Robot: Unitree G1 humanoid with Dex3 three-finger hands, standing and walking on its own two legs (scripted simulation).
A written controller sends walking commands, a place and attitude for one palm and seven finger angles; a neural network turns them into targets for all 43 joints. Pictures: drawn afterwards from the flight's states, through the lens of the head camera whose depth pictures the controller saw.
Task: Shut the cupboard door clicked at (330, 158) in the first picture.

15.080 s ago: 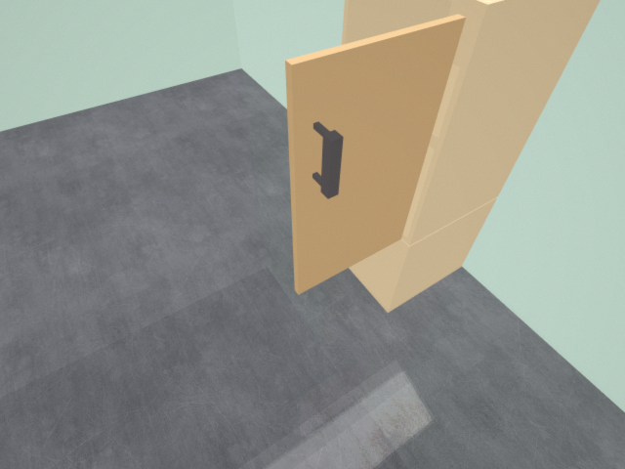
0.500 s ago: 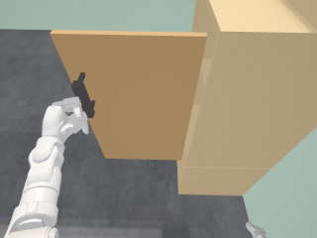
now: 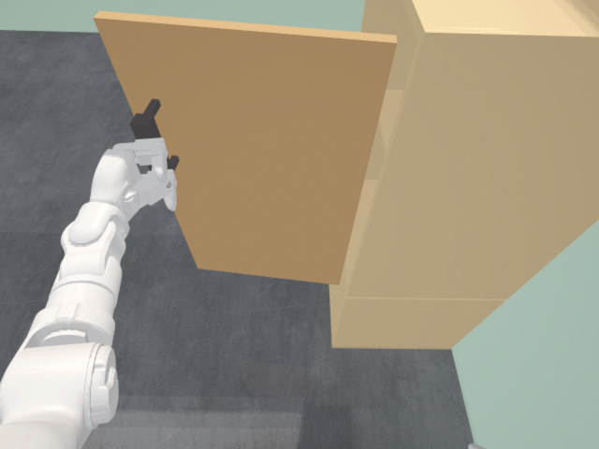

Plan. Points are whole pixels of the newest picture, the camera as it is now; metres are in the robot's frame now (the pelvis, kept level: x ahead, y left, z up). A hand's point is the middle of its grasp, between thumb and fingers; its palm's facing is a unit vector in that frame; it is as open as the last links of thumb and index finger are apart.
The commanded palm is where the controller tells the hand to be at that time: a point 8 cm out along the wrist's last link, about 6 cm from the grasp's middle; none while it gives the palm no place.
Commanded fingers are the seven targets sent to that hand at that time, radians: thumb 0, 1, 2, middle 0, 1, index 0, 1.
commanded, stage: push the door shut along its arc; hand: left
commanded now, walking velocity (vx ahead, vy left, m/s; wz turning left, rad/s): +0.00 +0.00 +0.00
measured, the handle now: (160, 144) +0.52 +0.21 +0.10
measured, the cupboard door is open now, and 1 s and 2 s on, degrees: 83 65 54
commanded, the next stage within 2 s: pull the fist back off the door in 1.36 s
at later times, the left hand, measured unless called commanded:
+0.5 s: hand (194, 152) +0.49 +0.15 +0.11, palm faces -0.25 -0.97 +0.00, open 3.1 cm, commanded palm +0.50 +0.19 +0.11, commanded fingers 0.00 0.90 0.90 -1.30 -1.50 -1.30 -1.50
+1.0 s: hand (222, 128) +0.54 +0.11 +0.11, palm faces -0.37 -0.93 +0.02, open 3.1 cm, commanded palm +0.56 +0.15 +0.11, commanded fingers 0.00 0.90 0.90 -1.30 -1.50 -1.30 -1.50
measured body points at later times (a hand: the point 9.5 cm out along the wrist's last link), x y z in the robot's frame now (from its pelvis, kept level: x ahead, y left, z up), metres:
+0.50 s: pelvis -0.01 +0.00 -0.01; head +0.09 +0.00 +0.43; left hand +0.50 +0.20 +0.11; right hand -0.01 -0.28 -0.12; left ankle +0.00 +0.09 -0.72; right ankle +0.00 -0.11 -0.72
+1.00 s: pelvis +0.00 +0.01 -0.02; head +0.13 +0.02 +0.41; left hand +0.56 +0.17 +0.11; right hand -0.04 -0.27 -0.13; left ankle +0.00 +0.09 -0.72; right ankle +0.00 -0.11 -0.72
